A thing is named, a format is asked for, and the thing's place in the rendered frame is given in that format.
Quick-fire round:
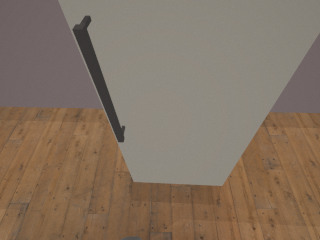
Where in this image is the handle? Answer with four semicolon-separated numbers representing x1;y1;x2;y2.
72;15;125;143

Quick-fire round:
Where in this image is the fridge door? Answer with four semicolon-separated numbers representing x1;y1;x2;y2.
58;0;320;186

